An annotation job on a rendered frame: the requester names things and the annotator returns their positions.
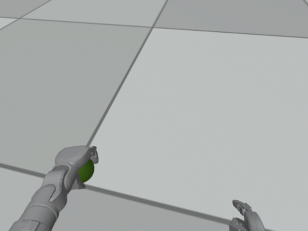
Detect left robot arm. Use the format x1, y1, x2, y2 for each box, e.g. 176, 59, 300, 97
9, 162, 77, 231

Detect ball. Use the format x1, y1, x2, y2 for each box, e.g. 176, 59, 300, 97
78, 159, 94, 183

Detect left robot hand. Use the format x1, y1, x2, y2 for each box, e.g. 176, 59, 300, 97
55, 145, 99, 190

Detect right robot hand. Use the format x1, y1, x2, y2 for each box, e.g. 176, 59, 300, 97
229, 200, 265, 231

